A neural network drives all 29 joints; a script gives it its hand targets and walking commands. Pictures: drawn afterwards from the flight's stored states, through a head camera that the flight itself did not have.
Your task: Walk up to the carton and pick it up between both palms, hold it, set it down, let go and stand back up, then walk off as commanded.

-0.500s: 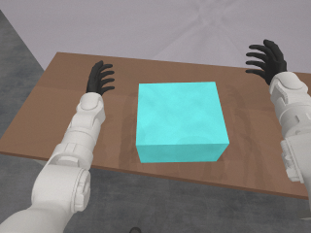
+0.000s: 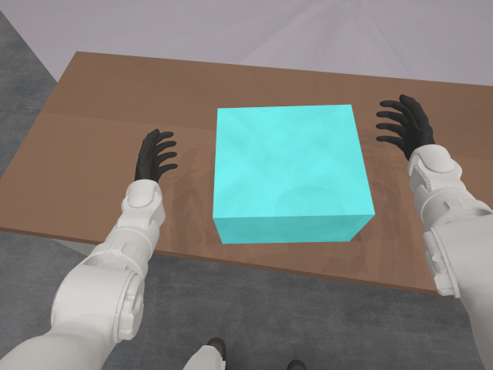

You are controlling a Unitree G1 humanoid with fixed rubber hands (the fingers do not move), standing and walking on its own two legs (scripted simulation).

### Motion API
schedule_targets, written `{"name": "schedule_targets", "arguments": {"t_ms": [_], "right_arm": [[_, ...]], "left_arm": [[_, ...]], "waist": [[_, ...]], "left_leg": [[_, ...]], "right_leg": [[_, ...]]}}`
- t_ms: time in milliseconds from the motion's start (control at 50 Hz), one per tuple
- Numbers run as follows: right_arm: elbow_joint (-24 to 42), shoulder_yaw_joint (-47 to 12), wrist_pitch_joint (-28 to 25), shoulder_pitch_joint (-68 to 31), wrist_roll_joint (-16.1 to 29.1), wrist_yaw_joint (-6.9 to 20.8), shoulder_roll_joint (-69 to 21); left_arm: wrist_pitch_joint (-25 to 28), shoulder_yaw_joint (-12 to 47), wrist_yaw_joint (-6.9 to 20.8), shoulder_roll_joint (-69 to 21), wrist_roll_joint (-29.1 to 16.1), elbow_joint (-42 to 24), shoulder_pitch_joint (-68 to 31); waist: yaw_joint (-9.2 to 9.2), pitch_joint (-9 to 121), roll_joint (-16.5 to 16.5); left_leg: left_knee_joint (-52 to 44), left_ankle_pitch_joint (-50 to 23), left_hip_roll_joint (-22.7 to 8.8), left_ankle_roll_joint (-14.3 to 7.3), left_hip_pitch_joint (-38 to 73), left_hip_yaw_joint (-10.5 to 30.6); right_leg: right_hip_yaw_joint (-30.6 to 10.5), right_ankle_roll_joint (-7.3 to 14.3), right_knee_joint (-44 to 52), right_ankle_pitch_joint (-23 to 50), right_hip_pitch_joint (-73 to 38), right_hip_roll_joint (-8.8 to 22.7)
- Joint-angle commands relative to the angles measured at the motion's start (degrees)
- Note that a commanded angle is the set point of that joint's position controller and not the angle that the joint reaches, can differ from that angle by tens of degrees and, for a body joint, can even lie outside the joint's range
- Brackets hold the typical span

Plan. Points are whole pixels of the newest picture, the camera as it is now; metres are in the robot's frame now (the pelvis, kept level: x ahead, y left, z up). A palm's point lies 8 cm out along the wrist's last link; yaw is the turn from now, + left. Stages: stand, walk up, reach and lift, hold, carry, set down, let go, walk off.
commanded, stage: reach and lift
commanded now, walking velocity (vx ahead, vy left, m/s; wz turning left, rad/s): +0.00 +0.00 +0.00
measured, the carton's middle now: (284, 176) +0.46 +0.02 -0.07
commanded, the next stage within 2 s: none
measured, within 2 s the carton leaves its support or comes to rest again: neither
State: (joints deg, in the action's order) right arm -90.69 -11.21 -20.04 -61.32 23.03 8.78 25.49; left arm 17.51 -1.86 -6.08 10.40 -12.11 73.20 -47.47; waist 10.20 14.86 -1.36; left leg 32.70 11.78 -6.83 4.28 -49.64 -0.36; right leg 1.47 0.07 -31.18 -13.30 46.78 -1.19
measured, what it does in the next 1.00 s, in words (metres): stands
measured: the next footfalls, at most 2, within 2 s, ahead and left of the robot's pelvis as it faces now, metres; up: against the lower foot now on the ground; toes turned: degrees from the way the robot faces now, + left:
none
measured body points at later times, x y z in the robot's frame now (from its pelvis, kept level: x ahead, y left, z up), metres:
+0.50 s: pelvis -0.01 +0.00 -0.03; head +0.14 -0.01 +0.40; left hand +0.41 +0.24 -0.02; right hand +0.51 -0.16 +0.01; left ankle +0.00 +0.16 -0.72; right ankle -0.01 -0.12 -0.72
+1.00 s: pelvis -0.01 +0.01 -0.02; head +0.14 -0.01 +0.40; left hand +0.42 +0.20 -0.01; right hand +0.51 -0.14 +0.01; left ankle +0.00 +0.16 -0.72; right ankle -0.01 -0.12 -0.72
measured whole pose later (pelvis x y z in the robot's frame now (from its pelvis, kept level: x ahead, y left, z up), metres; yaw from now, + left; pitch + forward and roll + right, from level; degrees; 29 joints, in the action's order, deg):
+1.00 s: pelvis -0.01 +0.01 -0.02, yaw -2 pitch +34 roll -1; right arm -92.7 -1.0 -23.7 -67.1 10.1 4.8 20.3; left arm 22.5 -11.3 -9.6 1.8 -3.7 74.3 -52.3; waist 11.5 18.1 0.4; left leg 41.1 14.8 -6.9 3.0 -60.4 -2.8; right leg -1.5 -1.0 -40.1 -15.6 59.0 -1.0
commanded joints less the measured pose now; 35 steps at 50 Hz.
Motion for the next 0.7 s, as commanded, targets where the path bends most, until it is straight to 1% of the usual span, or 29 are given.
{"name": "schedule_targets", "arguments": {"t_ms": [0,20,40,60,80,100,120,180,200,220,240,260,280,300,320,340,360,380,420,460,480,500,520,540,560,580,600,620,680], "right_arm": [[5.5,1.8,-5.1,-25.1,-0.1,0.1,8.7],[5.6,1.1,-5.8,-23.8,-0.1,0.2,6.8],[7.7,1.8,-6.4,-25.9,-0.9,0.2,8.8],[5.7,2.9,-6.7,-24.3,-1.9,-0.1,9.7],[7.1,1.5,-7.1,-25.1,-1.3,0.0,7.9],[6.0,2.8,-7.0,-25.6,-2.4,-0.1,9.2],[4.1,0.6,-7.2,-24.1,-2.2,-0.1,7.9],[5.5,1.3,-7.6,-25.3,-4.0,-1.2,10.1],[5.3,0.0,-7.4,-25.3,-3.3,-1.1,7.5],[4.8,1.1,-7.6,-25.4,-4.4,-1.4,8.4],[3.1,-0.6,-7.6,-26.9,-2.2,-1.5,9.1],[6.8,-1.1,-7.8,-28.4,-1.4,-1.3,7.7],[3.1,-0.1,-7.1,-25.9,-2.4,-1.3,5.6],[7.9,-1.2,-7.8,-28.9,-2.4,-1.4,4.6],[7.3,-0.8,-7.6,-28.2,-2.8,-1.7,5.1],[6.4,-0.1,-7.4,-27.7,-2.8,-1.9,5.7],[7.3,-0.1,-7.0,-27.8,-3.1,-1.8,3.7],[5.7,0.9,-7.3,-26.6,-3.6,-2.0,4.2],[4.4,0.8,-7.0,-26.0,-3.8,-1.6,3.6],[3.5,2.7,-6.8,-27.6,-4.1,-1.1,3.5],[3.3,3.9,-6.8,-28.4,-3.8,-1.0,3.7],[4.2,4.5,-6.3,-27.2,-5.1,-0.8,1.5],[0.5,5.7,-6.1,-25.5,-6.0,-1.1,4.0],[0.6,5.7,-5.6,-24.4,-6.2,-1.1,2.1],[0.7,6.3,-5.8,-26.2,-7.8,-1.7,1.9],[1.6,7.7,-5.8,-26.4,-8.6,-2.0,3.1],[1.7,7.7,-5.4,-25.6,-8.4,-2.4,2.6],[1.9,8.5,-6.2,-26.2,-8.5,-2.6,2.5],[3.3,8.6,-6.6,-26.7,-9.0,-2.0,0.6]], "left_arm": [[6.9,-1.4,-1.6,6.1,-2.0,-4.9,-23.3],[7.1,0.1,-1.1,3.7,-1.6,-4.1,-21.5],[7.4,-0.1,-1.1,5.1,-2.2,-2.6,-22.5],[7.9,-1.2,-1.2,6.1,-1.5,-3.7,-22.2],[8.1,-0.5,-1.1,4.9,-2.0,-3.0,-20.3],[8.2,-1.6,-1.0,6.8,-1.1,-3.7,-23.0],[7.8,-1.5,-0.3,4.5,-1.0,-0.4,-19.9],[7.2,-4.2,0.6,7.4,0.2,1.3,-19.4],[7.8,-4.8,1.1,6.8,0.5,2.3,-19.1],[8.1,-4.5,1.0,6.2,0.8,-0.7,-21.0],[8.2,-4.7,0.8,7.7,0.2,-2.0,-21.4],[9.2,-4.2,0.9,7.3,-0.7,-4.0,-23.2],[8.7,-4.0,1.3,6.1,-0.7,-0.4,-21.6],[9.6,-4.4,1.2,6.8,-0.5,-2.3,-23.8],[9.1,-4.9,1.3,5.9,-1.4,0.3,-22.2],[9.0,-4.1,1.5,6.0,-2.0,0.6,-21.6],[8.9,-3.5,1.7,4.4,-1.9,-0.4,-22.3],[9.1,-4.0,1.4,4.9,-0.1,-0.3,-21.0],[8.4,-3.2,1.1,4.1,0.2,0.5,-21.8],[8.8,-1.6,0.1,1.8,-0.5,-4.6,-24.7],[8.8,-2.0,-0.3,1.0,0.4,-4.9,-26.8],[8.1,-2.4,-0.5,-0.2,0.8,-2.2,-25.6],[7.7,-1.9,-1.0,1.2,0.9,-2.2,-24.9],[6.8,-2.0,-0.7,-0.4,1.7,0.5,-22.4],[6.9,-5.6,-1.0,0.9,4.5,-0.6,-23.1],[7.0,-4.0,-1.4,-0.1,4.1,-2.5,-25.2],[6.3,-5.4,-1.7,1.6,5.2,-0.6,-22.5],[6.5,-4.9,-1.9,-0.9,5.2,-2.2,-22.7],[7.3,-5.3,-3.0,-2.6,5.7,-6.8,-24.3]], "waist": [[1.0,39.0,-0.8],[1.45,41.0,-0.3],[1.33,44.4,-2.6],[0.35,45.4,-1.4],[1.96,46.7,-3.4],[0.46,47.7,-3.0],[1.85,43.7,-3.5],[0.79,44.8,-10.4],[1.7,43.2,-10.8],[-0.25,45.4,-10.5],[1.65,43.6,-10.1],[1.65,47.9,-10.9],[0.77,43.2,-11.4],[1.56,45.9,-11.5],[0.67,43.6,-14.2],[0.01,41.3,-13.2],[-0.37,42.5,-14.8],[0.15,42.0,-10.8],[0.13,39.7,-9.7],[-0.28,40.3,-6.6],[0.03,39.8,-3.1],[-0.39,41.0,-5.8],[-0.72,38.9,-1.5],[-0.62,35.0,-2.6],[1.58,36.3,-3.5],[-1.2,38.2,-1.9],[1.58,38.8,-2.1],[-0.46,38.4,-3.0],[1.22,41.3,-0.4]], "left_leg": [[7.0,-26.6,4.7,1.3,18.7,-5.8],[8.7,-28.8,4.6,1.4,18.3,-5.9],[9.0,-28.7,4.6,1.1,15.9,-6.1],[9.9,-30.1,4.9,1.9,16.0,-6.3],[10.5,-29.5,4.8,1.4,13.4,-6.7],[10.0,-29.2,5.2,1.6,13.4,-6.8],[9.6,-29.7,5.0,1.2,11.0,-6.8],[9.7,-26.0,5.6,0.1,5.0,-7.5],[9.0,-24.8,5.7,-0.7,3.8,-7.5],[9.3,-25.5,5.9,-0.4,4.0,-7.5],[8.9,-25.7,5.9,-0.2,2.9,-7.4],[9.1,-25.4,6.1,-0.7,2.8,-7.8],[9.6,-24.3,6.4,-1.2,1.7,-7.5],[9.4,-22.2,6.8,-1.5,-0.1,-7.6],[9.4,-20.6,7.0,-1.6,-2.7,-8.2],[8.7,-19.3,6.8,-1.4,-1.4,-7.8],[8.8,-20.2,7.0,-2.1,-1.5,-7.6],[9.3,-21.4,6.7,-1.2,0.8,-7.5],[9.4,-20.1,6.5,-0.9,2.6,-7.5],[10.5,-21.0,5.7,-0.4,6.7,-6.7],[10.7,-21.7,5.6,0.1,8.8,-6.7],[11.0,-21.8,5.7,-0.5,7.7,-7.0],[10.4,-22.6,5.1,0.7,11.1,-6.1],[10.0,-21.3,5.2,0.4,12.3,-5.6],[10.6,-20.1,5.4,0.0,9.3,-6.8],[10.3,-21.1,5.6,0.5,10.2,-6.7],[9.0,-21.1,5.3,0.4,10.1,-7.2],[10.1,-22.8,5.5,0.6,9.8,-7.0],[10.7,-26.4,4.8,1.1,14.8,-6.4]], "right_leg": [[2.6,-2.0,-3.8,17.0,-7.6,-3.1],[2.4,-2.2,-5.5,19.7,-6.5,-3.3],[2.3,-2.4,-6.3,20.5,-6.2,-3.4],[3.1,-2.6,-6.8,23.3,-7.2,-3.6],[1.9,-2.7,-8.0,22.9,-7.6,-3.6],[2.3,-2.9,-8.0,26.2,-10.4,-3.2],[2.1,-3.2,-8.1,27.8,-12.0,-3.4],[1.5,-4.7,-11.0,32.3,-16.2,-3.3],[0.9,-4.8,-11.0,31.7,-17.3,-3.0],[1.0,-4.5,-10.9,32.8,-18.8,-2.9],[0.5,-4.6,-11.7,33.2,-20.2,-2.7],[0.4,-4.9,-12.1,32.8,-20.5,-2.5],[0.6,-4.7,-12.0,31.6,-19.0,-2.5],[0.2,-4.7,-12.5,31.5,-19.8,-2.4],[0.1,-5.2,-13.1,32.8,-21.2,-2.2],[0.6,-5.3,-11.9,28.6,-19.7,-2.5],[0.3,-5.1,-11.8,30.5,-20.6,-2.1],[0.1,-4.5,-12.2,29.8,-18.4,-2.7],[0.9,-4.2,-10.5,24.3,-14.7,-2.9],[1.6,-3.1,-10.1,18.3,-10.1,-2.9],[1.5,-2.6,-9.5,16.5,-7.2,-2.9],[1.8,-2.3,-9.0,16.4,-6.7,-2.9],[2.2,-2.1,-8.2,14.6,-3.7,-3.7],[2.5,-1.7,-6.9,12.4,-2.5,-3.4],[1.2,-1.7,-7.5,12.5,-5.5,-3.1],[2.1,-1.8,-8.0,16.1,-6.7,-3.2],[1.5,-2.1,-7.1,16.1,-8.6,-2.8],[1.7,-2.0,-8.2,17.6,-7.5,-3.5],[2.2,-1.3,-7.7,15.4,-3.9,-3.9]]}}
